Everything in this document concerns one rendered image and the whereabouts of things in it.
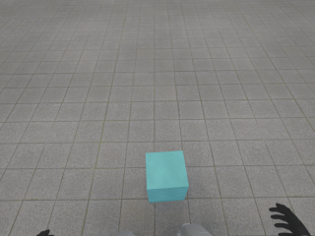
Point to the carton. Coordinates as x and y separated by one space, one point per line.
166 176

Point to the right robot thigh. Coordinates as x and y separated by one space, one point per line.
193 230

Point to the robot right hand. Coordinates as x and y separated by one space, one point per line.
294 224

